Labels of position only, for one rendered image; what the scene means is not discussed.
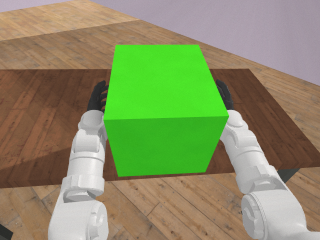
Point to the robot right forearm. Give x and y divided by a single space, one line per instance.
253 172

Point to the robot right hand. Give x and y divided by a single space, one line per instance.
225 94

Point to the robot left hand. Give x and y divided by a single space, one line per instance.
96 97

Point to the table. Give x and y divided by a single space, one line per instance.
40 110

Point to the robot right upper arm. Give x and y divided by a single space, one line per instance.
274 215

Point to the carton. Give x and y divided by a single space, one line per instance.
163 113

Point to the robot left upper arm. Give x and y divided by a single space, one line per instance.
82 220

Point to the robot left forearm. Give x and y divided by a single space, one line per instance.
84 180

